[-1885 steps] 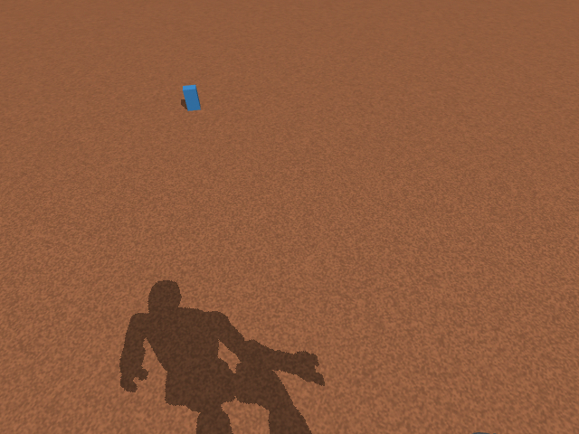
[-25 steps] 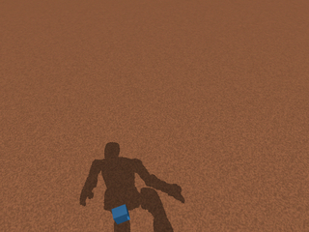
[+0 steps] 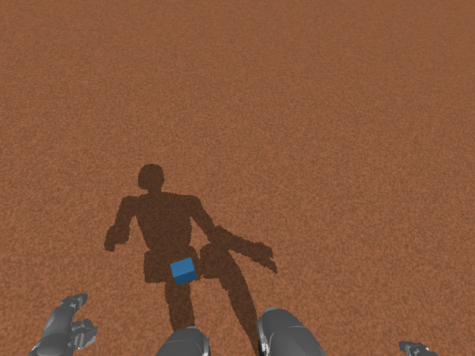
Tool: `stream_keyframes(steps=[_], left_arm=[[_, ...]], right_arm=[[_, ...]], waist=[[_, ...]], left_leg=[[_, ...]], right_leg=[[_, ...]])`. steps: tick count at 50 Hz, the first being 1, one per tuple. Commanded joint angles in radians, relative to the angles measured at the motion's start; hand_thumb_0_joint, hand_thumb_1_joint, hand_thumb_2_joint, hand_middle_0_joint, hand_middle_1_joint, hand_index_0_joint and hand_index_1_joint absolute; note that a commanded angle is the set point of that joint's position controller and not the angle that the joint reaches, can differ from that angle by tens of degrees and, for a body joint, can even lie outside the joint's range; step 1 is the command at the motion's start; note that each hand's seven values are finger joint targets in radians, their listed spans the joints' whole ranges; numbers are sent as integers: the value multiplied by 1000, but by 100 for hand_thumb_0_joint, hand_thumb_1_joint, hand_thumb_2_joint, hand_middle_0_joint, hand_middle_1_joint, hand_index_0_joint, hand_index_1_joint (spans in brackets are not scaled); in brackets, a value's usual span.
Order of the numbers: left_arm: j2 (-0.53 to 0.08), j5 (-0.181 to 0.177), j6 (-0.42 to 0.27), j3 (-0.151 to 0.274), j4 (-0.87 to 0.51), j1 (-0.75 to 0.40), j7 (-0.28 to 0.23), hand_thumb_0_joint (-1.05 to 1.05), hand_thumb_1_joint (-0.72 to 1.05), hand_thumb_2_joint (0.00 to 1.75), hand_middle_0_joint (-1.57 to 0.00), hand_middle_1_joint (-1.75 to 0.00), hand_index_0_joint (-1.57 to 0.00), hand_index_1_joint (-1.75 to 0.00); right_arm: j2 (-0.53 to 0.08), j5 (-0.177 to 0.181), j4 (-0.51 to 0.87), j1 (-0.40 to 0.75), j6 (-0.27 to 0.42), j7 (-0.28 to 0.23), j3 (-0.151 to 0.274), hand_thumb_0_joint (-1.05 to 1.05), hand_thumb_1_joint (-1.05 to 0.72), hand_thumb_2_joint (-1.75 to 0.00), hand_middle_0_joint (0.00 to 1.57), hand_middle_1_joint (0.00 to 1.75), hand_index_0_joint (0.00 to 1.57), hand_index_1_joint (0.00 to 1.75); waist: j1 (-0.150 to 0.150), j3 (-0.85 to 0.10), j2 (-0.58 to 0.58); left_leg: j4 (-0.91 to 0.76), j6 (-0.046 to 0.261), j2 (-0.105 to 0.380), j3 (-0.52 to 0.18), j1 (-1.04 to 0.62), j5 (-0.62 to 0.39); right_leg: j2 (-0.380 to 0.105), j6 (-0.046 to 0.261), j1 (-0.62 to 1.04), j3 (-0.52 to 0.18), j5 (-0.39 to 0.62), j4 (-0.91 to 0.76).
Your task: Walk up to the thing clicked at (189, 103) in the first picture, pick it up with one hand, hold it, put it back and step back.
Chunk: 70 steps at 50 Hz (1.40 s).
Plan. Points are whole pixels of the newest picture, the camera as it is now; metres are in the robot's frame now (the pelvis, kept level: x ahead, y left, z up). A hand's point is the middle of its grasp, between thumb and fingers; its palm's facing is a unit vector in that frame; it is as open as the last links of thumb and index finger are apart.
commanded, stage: step back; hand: left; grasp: from the side
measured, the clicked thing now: (184, 271) +0.38 +0.15 -0.69
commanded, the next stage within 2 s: none
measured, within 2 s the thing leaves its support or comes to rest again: neither
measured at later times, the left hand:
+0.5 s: hand out of the picture +0.00 +0.25 -0.13, palm faces -0.08 -0.91 -0.41, open 7.4 cm
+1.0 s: hand out of the picture -0.12 +0.27 -0.15, palm faces -0.09 -0.92 -0.38, open 7.4 cm
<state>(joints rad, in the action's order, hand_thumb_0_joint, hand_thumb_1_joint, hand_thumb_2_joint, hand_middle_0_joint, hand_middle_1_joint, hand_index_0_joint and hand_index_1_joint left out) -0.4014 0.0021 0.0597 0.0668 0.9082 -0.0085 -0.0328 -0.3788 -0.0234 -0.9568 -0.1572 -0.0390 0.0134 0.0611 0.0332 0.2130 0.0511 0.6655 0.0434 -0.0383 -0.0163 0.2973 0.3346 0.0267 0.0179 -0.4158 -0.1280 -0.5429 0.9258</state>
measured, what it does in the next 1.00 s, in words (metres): walks backwards: right foot, then left foot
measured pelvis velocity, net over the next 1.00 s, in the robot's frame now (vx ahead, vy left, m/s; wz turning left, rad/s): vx -0.25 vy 0.01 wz -0.10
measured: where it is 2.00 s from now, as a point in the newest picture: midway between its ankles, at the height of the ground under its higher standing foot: outside the picture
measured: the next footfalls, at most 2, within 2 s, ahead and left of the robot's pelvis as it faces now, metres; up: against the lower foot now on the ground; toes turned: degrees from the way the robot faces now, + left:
right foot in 0.36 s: -0.07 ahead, -0.12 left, +0.00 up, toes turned -3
left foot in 0.68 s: -0.12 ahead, +0.13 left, +0.00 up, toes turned -4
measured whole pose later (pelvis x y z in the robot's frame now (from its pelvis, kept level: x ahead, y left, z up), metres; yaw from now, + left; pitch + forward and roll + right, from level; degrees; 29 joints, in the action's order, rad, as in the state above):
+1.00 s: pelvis -0.25 +0.01 +0.00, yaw -6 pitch -2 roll -1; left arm -0.40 0.01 0.06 0.09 0.81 0.18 -0.01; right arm -0.37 -0.03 -0.80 -0.12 -0.02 -0.02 0.03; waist 0.00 0.18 0.02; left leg 0.64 0.01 0.05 0.00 0.39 0.21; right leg 0.04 -0.02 -0.33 -0.10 -0.51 0.95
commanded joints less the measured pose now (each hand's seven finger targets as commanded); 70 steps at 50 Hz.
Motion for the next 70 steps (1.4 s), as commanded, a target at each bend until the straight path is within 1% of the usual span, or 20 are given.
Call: stream_keyframes(steps=[1, 7, 15, 17, 19, 20, 23, 30, 33, 36, 40, 46, 51, 53, 54, 55, 58, 62, 67, 70], left_arm=[[-164, -10, -4, 38, -51, 114, -14, 0, 90, 90, -20, -30, -20, -30], [-159, 8, -21, 49, -107, 85, -1, 0, 90, 90, -20, -30, -20, -30], [-149, 16, -31, 66, -77, 243, 24, 0, 90, 90, -20, -30, -20, -30], [-155, 29, -42, 71, -56, 309, 23, 0, 90, 90, -20, -30, -20, -30], [-327, 32, -45, 106, -117, 211, 25, 0, 90, 90, -20, -30, -20, -30], [-318, 41, -53, 104, -164, 139, 20, 0, 90, 90, -20, -30, -20, -30], [-211, 28, -55, 80, -179, 55, 8, 0, 90, 90, -20, -30, -20, -30], [-204, 33, -36, 68, -201, 169, 3, 0, 90, 90, -20, -30, -20, -30], [-205, 15, -21, 60, -224, 149, 13, 0, 90, 90, -20, -30, -20, -30], [-186, 18, -19, 71, -239, 53, -1, 0, 90, 90, -20, -30, -20, -30], [-182, 2, -14, 75, -178, 195, 4, 0, 90, 90, -20, -30, -20, -30], [-154, 12, -25, 71, -198, 190, 14, 0, 90, 90, -20, -30, -20, -30], [-146, 14, -34, 76, -113, 327, 26, 0, 90, 90, -20, -30, -20, -30], [-206, 40, -43, 93, -105, 347, 28, 0, 90, 90, -20, -30, -20, -30], [-321, 37, -43, 120, -138, 310, 29, 0, 90, 90, -20, -30, -20, -30], [-382, 44, -41, 124, -177, 224, 24, 0, 90, 90, -20, -30, -20, -30], [-252, 40, -51, 89, -210, 36, 9, 0, 90, 90, -20, -30, -20, -30], [-225, 50, -43, 80, -213, 112, 2, 0, 90, 90, -20, -30, -20, -30], [-201, 19, -12, 59, -218, 141, 5, 0, 90, 90, -20, -30, -20, -30], [-189, 17, -9, 68, -228, 82, -8, 0, 90, 90, -20, -30, -20, -30]], right_arm=[[-254, -7, 131, 60, 35, -43, 59, 0, -90, -90, 20, 30, 20, 30], [-235, 2, 144, -49, 34, -56, 60, 0, -90, -90, 20, 30, 20, 30], [-271, 5, 193, 40, 23, -44, 56, 0, -90, -90, 20, 30, 20, 30], [-245, 17, 191, 60, 15, -40, 48, 0, -90, -90, 20, 30, 20, 30], [-190, 27, 204, 94, 11, -44, 37, 0, -90, -90, 20, 30, 20, 30], [-218, 22, 184, 71, 8, -46, 47, 0, -90, -90, 20, 30, 20, 30], [-197, 34, 145, -19, 17, -45, 35, 0, -90, -90, 20, 30, 20, 30], [-178, 14, 168, -19, 31, -41, 29, 0, -90, -90, 20, 30, 20, 30], [-189, 1, 141, -109, 43, -38, 44, 0, -90, -90, 20, 30, 20, 30], [-384, -11, 176, -47, 47, -29, 87, 0, -90, -90, 20, 30, 20, 30], [-265, -5, 191, 41, 51, -50, 54, 0, -90, -90, 20, 30, 20, 30], [-256, -3, 203, -25, 46, -55, 56, 0, -90, -90, 20, 30, 20, 30], [-296, 0, 229, 48, 19, -45, 64, 0, -90, -90, 20, 30, 20, 30], [-240, 12, 234, 26, 9, -39, 49, 0, -90, -90, 20, 30, 20, 30], [-180, 26, 268, 79, 15, -46, 37, 0, -90, -90, 20, 30, 20, 30], [-219, 14, 257, 93, 12, -59, 54, 0, -90, -90, 20, 30, 20, 30], [-225, 30, 186, -29, 15, -49, 54, 0, -90, -90, 20, 30, 20, 30], [-197, 20, 187, -41, 23, -46, 37, 0, -90, -90, 20, 30, 20, 30], [-186, -5, 143, -119, 42, -43, 48, 0, -90, -90, 20, 30, 20, 30], [-409, -14, 185, -52, 47, -36, 96, 0, -90, -90, 20, 30, 20, 30]], waist=[[-54, -274, -194], [14, -261, -149], [-36, -300, -168], [-65, -309, -127], [-87, -191, 250], [-65, -144, 199], [-2, -160, 73], [-76, -240, 129], [-24, -273, 86], [41, -238, -275], [-55, -219, -173], [4, -262, -197], [-56, -309, -256], [-60, -279, -113], [-86, -226, 190], [-104, -181, 246], [10, -137, 80], [-51, -181, 145], [-32, -267, 86], [17, -251, -280]], left_leg=[[-189, 151, 268, -247, -189, -699], [-152, 224, 308, -255, -300, -757], [-159, 162, 294, -222, -89, -369], [-82, 81, 229, -162, 24, -231], [315, -35, -59, -25, 202, 251], [488, -45, -39, -135, 148, 286], [548, -40, -92, -142, 184, 152], [55, -47, -6, -12, 106, 147], [-240, -26, 19, 5, -82, -165], [-338, 271, 441, -565, 23, -432], [-215, 187, 303, -266, -85, -555], [-159, 226, 309, -231, -237, -593], [-116, 138, 255, -179, -45, -352], [0, 36, 150, -137, 187, -94], [202, -27, -48, -65, 310, 161], [439, -51, -35, -115, 235, 280], [566, -36, -68, -148, 180, 146], [332, -52, -36, -68, 169, 178], [-280, -28, 3, 27, -57, -145], [-340, 288, 470, -606, 19, -410]], right_leg=[[58, 14, -87, -84, 22, 288], [38, -36, -96, -29, -13, 151], [-14, 6, 174, 92, 145, -272], [-44, 42, 300, 61, 317, -476], [-413, 291, 114, -431, 353, -641], [-457, 327, 3, -469, 447, -632], [-256, 202, 112, -119, 673, -513], [-242, 177, 337, -75, 748, -377], [-201, 110, 226, -52, 637, -274], [67, 0, 12, -26, -122, 173], [68, 3, -92, -76, 22, 363], [29, -53, -76, -6, 2, 102], [-5, -7, 232, 131, 239, -416], [-85, 41, 332, -31, 219, -496], [-304, 163, 221, -334, 223, -593], [-464, 301, 13, -487, 250, -648], [-286, 202, -11, -140, 465, -518], [-246, 177, 169, -75, 580, -447], [-203, 105, 237, -37, 620, -223], [32, 0, -18, -21, -127, 212]])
